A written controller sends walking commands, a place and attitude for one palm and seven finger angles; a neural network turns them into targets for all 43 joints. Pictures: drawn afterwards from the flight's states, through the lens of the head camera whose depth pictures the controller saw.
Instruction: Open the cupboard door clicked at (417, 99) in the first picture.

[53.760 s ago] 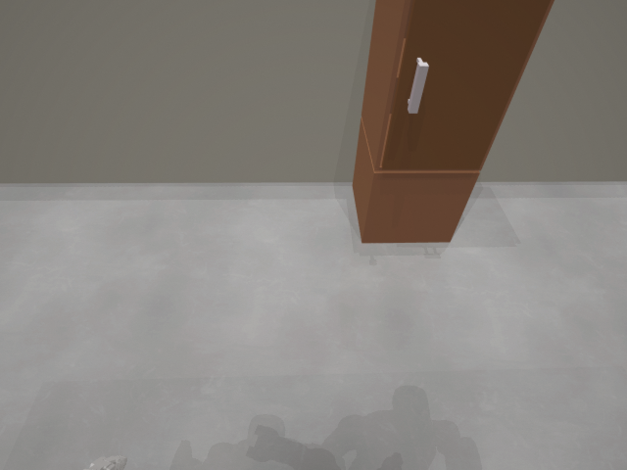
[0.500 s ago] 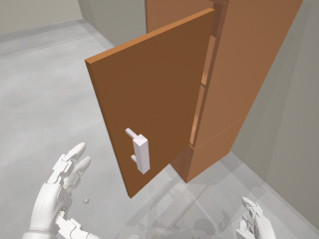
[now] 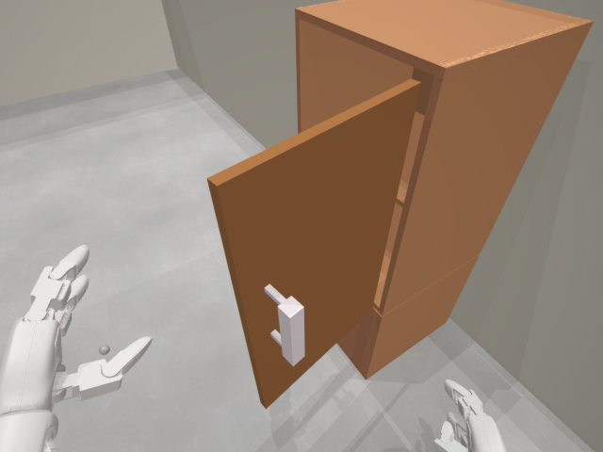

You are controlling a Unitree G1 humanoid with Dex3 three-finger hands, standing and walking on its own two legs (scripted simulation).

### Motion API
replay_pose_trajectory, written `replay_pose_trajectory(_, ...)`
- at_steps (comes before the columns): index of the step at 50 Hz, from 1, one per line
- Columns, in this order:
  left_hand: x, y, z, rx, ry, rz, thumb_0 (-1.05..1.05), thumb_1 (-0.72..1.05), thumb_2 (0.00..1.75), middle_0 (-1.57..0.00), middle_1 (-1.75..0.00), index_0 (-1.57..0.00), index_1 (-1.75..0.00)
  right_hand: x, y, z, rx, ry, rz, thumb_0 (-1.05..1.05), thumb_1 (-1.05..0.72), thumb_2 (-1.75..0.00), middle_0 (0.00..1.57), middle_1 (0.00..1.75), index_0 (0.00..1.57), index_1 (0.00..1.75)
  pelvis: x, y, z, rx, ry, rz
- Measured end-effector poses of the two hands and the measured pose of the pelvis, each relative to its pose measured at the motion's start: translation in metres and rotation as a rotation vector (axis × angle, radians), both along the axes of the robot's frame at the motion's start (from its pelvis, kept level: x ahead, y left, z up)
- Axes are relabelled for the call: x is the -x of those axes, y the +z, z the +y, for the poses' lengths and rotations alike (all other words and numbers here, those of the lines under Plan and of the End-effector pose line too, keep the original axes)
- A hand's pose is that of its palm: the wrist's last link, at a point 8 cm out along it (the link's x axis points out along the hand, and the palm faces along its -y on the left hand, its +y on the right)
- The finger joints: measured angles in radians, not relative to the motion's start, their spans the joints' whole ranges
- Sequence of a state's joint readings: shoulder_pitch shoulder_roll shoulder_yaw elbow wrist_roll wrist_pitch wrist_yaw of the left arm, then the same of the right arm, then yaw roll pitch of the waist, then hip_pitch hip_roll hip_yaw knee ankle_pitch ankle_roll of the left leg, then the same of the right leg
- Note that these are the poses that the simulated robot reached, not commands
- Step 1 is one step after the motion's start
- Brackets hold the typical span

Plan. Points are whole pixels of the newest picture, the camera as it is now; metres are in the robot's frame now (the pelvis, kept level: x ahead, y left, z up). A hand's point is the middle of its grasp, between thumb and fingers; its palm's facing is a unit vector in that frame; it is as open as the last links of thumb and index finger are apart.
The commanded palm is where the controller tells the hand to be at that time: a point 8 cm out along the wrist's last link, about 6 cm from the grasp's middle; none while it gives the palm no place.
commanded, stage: draw the hand back to the body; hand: left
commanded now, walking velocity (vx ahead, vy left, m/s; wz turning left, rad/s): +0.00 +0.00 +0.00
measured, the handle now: (282, 324) +0.31 +0.07 -0.01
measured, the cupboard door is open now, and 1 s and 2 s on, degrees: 100 100 100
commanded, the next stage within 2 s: step back with the hand held close in 0.60 s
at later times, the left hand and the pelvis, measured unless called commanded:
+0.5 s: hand (83, 330) +0.19 +0.24 +0.16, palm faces +0.43 -0.82 -0.38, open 7.6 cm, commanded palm +0.14 +0.28 +0.18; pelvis +0.00 -0.02 +0.02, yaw -1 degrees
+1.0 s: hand (97, 320) +0.19 +0.23 +0.17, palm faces +0.32 -0.81 -0.50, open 7.4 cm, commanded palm +0.13 +0.27 +0.19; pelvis -0.02 -0.02 +0.02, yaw -3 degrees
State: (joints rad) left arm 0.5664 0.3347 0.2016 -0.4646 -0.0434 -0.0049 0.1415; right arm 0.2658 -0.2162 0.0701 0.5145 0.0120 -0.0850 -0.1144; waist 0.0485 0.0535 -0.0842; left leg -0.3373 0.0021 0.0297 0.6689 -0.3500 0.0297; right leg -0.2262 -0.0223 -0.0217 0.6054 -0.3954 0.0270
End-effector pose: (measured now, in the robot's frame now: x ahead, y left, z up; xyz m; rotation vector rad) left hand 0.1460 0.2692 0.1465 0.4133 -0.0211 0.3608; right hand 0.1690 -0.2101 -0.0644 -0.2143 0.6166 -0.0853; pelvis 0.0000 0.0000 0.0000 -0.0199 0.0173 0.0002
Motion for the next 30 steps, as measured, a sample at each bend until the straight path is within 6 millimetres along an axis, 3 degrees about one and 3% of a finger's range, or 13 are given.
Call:
replay_pose_trajectory(15,-0.003,0.05,0.026,-0.088,0.082,-0.145,0.01,0.72,0.82,-0.2,-0.3,-0.2,-0.3,0.002,0.008,-0.016,0.011,-0.004,0.025,0.02,-0.9,-0.9,0.2,0.3,0.2,0.3,0.002,0.014,-0.005,-0.01,-0.013,-0.057)
replay_pose_trajectory(24,-0.001,0.029,0.01,-0.019,0.07,-0.067,0.01,0.86,0.88,-0.21,-0.3,-0.2,-0.3,0.006,0.007,-0.03,0.018,-0.017,0.049,0.02,-0.9,-0.9,0.2,0.3,0.2,0.3,0.004,0.017,-0.015,-0.014,-0.016,-0.072)
replay_pose_trajectory(30,0.003,0.038,0.004,-0.044,0.07,-0.1,0.02,0.88,0.89,-0.21,-0.3,-0.21,-0.3,0.004,0.009,-0.037,0.025,-0.014,0.038,0.02,-0.9,-0.9,0.2,0.3,0.2,0.3,0.003,0.018,-0.022,-0.013,-0.012,-0.085)
